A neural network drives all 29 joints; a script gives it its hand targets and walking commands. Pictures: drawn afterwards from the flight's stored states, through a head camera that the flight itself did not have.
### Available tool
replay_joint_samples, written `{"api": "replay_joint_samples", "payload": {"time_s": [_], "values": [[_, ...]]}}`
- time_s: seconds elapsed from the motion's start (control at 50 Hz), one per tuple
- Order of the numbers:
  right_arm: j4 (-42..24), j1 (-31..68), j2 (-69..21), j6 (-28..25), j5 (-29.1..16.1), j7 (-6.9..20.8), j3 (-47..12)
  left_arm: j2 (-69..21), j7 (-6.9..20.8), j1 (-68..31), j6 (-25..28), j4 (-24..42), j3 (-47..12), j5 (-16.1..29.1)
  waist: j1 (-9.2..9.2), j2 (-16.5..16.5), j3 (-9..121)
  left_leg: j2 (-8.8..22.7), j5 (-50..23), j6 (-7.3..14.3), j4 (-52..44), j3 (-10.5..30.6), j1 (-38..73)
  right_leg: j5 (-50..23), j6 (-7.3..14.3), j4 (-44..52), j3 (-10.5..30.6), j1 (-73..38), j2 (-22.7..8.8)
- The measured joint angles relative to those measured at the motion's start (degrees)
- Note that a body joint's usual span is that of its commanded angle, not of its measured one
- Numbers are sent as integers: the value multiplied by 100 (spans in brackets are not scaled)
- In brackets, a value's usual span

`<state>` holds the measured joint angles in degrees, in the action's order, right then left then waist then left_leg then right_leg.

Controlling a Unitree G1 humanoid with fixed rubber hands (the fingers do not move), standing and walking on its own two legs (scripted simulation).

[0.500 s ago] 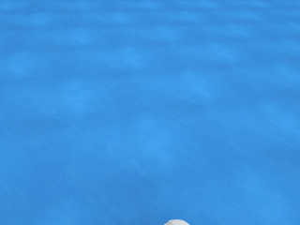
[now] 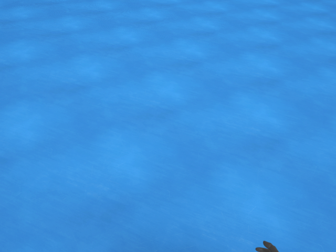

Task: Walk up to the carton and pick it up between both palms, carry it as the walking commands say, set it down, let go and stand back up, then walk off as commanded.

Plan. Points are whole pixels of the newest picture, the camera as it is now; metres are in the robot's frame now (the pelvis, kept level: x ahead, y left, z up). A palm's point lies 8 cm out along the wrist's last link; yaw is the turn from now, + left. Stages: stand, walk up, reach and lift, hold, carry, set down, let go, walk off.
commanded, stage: walk off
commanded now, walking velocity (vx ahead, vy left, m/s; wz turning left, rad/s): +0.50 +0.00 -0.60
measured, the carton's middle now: out of the picture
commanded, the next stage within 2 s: stand in 0.26 s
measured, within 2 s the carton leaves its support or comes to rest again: neither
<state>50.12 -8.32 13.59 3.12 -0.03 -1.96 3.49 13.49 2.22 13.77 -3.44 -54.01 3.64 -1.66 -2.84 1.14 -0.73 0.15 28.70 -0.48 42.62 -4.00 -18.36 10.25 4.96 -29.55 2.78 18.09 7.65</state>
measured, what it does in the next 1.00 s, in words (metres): steps to the right, turning right: left foot, then right foot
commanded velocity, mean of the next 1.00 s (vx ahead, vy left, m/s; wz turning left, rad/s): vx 0.12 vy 0.00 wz -0.14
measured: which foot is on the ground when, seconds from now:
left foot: up 0.00-0.00, down 0.02-0.42, up 0.44-0.82, down 0.84-1.00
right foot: down 0.00-0.04, up 0.06-0.40, down 0.42-1.00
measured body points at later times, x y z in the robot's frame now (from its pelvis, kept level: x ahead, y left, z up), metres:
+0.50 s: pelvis +0.07 -0.13 -0.01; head +0.09 -0.16 +0.44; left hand +0.32 +0.04 -0.11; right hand -0.02 -0.38 -0.15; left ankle +0.02 +0.06 -0.68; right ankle +0.10 -0.25 -0.73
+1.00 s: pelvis +0.12 -0.16 +0.01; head +0.11 -0.13 +0.46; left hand +0.19 +0.05 -0.15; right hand +0.09 -0.38 -0.13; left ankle +0.18 -0.06 -0.73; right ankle +0.10 -0.25 -0.73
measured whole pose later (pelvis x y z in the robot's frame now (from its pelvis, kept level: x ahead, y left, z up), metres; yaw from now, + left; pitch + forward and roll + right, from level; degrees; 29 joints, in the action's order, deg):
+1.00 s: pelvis +0.12 -0.16 +0.01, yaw -18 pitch -3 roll -1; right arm 58.3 -15.6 7.7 -0.1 0.2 -0.9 1.2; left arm 9.1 -0.5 16.3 0.1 -63.7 0.2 -1.0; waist -1.0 1.8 0.2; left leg 3.1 11.2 0.6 24.1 -7.8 -10.2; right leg 11.2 1.9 -21.8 -4.8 8.0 1.1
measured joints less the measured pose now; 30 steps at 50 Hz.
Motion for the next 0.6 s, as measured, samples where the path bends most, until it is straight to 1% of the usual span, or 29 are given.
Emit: {"api": "replay_joint_samples", "payload": {"time_s": [0.02,0.04,0.06,0.08,0.1,0.14,0.18,0.2,0.24,0.26,0.32,0.36,0.4,0.42,0.44,0.46,0.48,0.5,0.52,0.56,0.6], "values": [[5,-80,-21,-53,-4,14,-10,2,1,72,-19,-44,21,15,30,42,84,-44,-108,81,-565,14,313,4,-15,43,47,-29,57],[28,-176,-55,-114,8,16,-14,17,-6,116,-40,-91,45,59,97,124,150,-63,-571,205,-1042,-18,518,229,-116,-39,108,-18,79],[40,-302,-53,-162,49,0,-19,3,-19,150,-54,-122,67,109,149,150,215,-21,-1009,247,-1284,-89,634,721,-315,-331,138,74,103],[59,-423,-18,-182,85,-35,-14,-26,-18,161,-52,-139,75,96,162,127,264,53,-1247,258,-1445,-194,736,929,-450,-854,78,271,89],[85,-532,23,-192,106,-66,5,-39,14,155,-37,-135,84,58,175,94,285,121,-1342,250,-1607,-297,863,938,-534,-1447,-22,480,20],[135,-761,92,-289,125,-90,42,12,108,84,17,-92,123,-36,240,31,305,223,-1412,190,-1906,-411,1072,662,-634,-2387,-130,830,-209],[172,-927,117,-377,128,-79,59,143,208,-46,65,-20,172,-92,269,7,279,308,-1455,111,-2093,-513,1202,400,-743,-3012,-123,1107,-492],[185,-972,121,-414,136,-57,64,214,236,-96,92,8,186,-90,264,-4,258,361,-1452,71,-2142,-591,1262,311,-796,-3154,-113,1198,-627],[182,-1016,116,-478,149,-13,80,314,264,-148,123,28,194,-82,282,-47,231,485,-1398,-13,-2202,-783,1387,223,-876,-3098,-164,1288,-902],[167,-1036,109,-507,152,14,80,351,281,-168,118,37,196,-75,316,-64,224,545,-1364,-61,-2228,-877,1450,193,-912,-2921,-203,1289,-1026],[128,-1095,97,-599,179,96,89,371,373,-291,115,101,155,-28,437,-125,183,722,-1227,-247,-2238,-1163,1635,190,-1003,-2033,-394,1138,-1307],[130,-1156,79,-652,201,132,77,351,402,-488,151,161,96,-39,571,-129,110,828,-1081,-399,-2107,-1284,1686,367,-944,-1268,-494,905,-1381],[175,-1255,67,-660,218,173,53,334,362,-743,235,225,55,-64,686,-103,39,969,-845,-568,-1787,-1356,1648,604,-829,-616,-599,639,-1329],[216,-1314,88,-640,190,203,49,302,305,-883,299,253,32,-78,712,-143,-16,1121,-662,-626,-1446,-1348,1561,179,-714,-302,-652,502,-1220],[272,-1340,134,-606,151,234,61,216,224,-1042,382,256,11,-98,724,-264,-125,1315,-374,-583,-850,-1185,1363,-146,-562,-351,-725,479,-1080],[304,-1346,147,-552,133,248,66,137,136,-1156,465,275,-16,-77,731,-297,-220,1316,14,-520,-64,-876,1053,-53,-451,-556,-764,500,-1028],[313,-1332,144,-489,110,248,58,56,49,-1211,529,280,-52,-26,712,-287,-273,1206,204,-474,694,-595,713,120,-371,-648,-774,473,-1012],[305,-1297,143,-437,79,252,46,-28,-26,-1208,574,255,-82,12,688,-286,-301,1088,217,-427,1285,-396,414,246,-317,-607,-783,379,-991],[299,-1234,135,-404,50,257,38,-110,-91,-1166,608,214,-112,33,660,-292,-321,1004,163,-385,1683,-290,157,291,-282,-495,-796,255,-964],[284,-1049,91,-358,33,248,14,-250,-211,-992,625,138,-183,33,587,-305,-347,913,-77,-341,1969,-220,-248,210,-274,-170,-827,-24,-906],[242,-849,30,-308,64,241,-15,-352,-273,-778,606,35,-243,33,487,-309,-347,868,-315,-325,1814,-216,-528,109,-215,119,-838,-246,-838]]}}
